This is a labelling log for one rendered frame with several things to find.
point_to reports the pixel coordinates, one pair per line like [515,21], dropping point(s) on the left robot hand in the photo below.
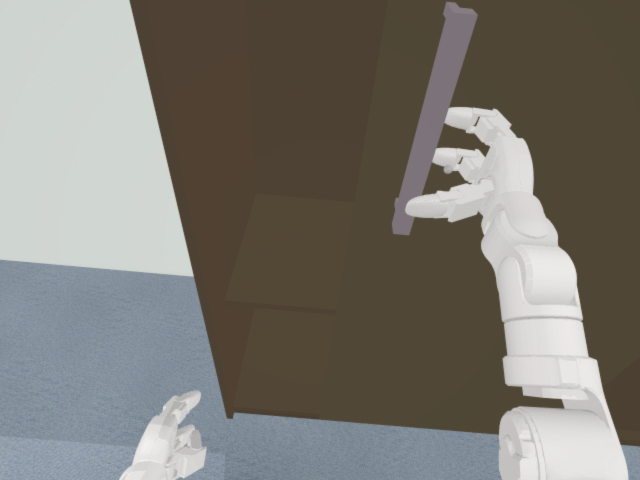
[164,444]

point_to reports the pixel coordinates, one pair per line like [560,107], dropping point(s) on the right robot forearm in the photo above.
[537,283]

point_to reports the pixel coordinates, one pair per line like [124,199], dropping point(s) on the handle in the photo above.
[453,45]

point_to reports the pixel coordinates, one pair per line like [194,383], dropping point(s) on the robot right upper arm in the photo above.
[539,443]

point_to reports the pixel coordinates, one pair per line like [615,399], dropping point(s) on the wardrobe door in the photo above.
[418,338]
[622,396]

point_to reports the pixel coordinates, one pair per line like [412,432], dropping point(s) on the right robot hand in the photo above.
[507,167]

